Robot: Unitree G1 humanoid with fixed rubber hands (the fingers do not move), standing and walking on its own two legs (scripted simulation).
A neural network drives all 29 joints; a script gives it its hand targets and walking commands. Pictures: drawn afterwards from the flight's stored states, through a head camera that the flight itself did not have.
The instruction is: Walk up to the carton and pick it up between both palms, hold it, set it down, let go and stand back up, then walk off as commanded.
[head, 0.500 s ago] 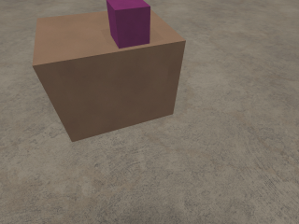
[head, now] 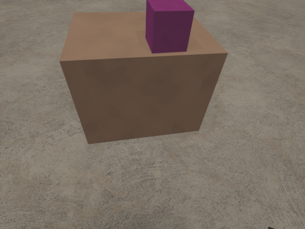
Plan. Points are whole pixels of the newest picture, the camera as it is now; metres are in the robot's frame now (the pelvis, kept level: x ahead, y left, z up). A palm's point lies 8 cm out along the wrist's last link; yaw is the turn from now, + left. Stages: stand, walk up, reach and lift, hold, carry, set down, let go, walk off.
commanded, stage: walk up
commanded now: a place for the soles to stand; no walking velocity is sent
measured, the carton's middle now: (167, 25) +1.11 -0.06 +0.08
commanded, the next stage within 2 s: none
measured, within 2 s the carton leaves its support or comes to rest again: neither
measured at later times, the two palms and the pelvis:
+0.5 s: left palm (32, 226) +0.16 +0.30 -0.06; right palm (282, 220) +0.20 -0.36 -0.09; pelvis +0.11 -0.04 +0.01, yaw +3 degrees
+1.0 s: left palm (74, 165) +0.35 +0.26 -0.09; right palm (280, 191) +0.29 -0.41 -0.11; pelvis +0.24 -0.07 -0.02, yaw +4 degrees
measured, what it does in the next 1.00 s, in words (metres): walks ahead: right foot, then left foot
